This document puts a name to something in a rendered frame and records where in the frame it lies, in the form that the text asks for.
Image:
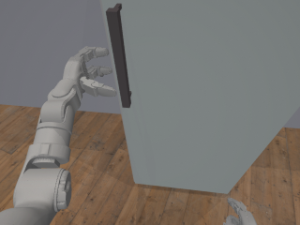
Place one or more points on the handle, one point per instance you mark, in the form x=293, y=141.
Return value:
x=118, y=50

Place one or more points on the robot left upper arm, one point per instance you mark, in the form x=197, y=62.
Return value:
x=41, y=193

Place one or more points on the robot left hand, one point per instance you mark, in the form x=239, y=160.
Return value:
x=77, y=71

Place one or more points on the robot right hand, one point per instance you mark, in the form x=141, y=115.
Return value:
x=244, y=216

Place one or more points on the fridge door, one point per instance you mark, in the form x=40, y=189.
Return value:
x=212, y=83

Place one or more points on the robot left forearm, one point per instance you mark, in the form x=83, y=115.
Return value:
x=50, y=148

